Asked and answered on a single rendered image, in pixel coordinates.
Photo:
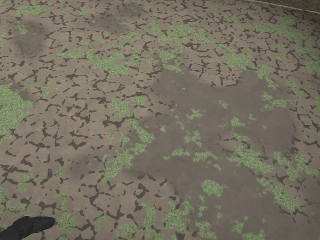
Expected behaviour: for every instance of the robot left hand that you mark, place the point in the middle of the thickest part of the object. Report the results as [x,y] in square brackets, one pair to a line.
[26,226]

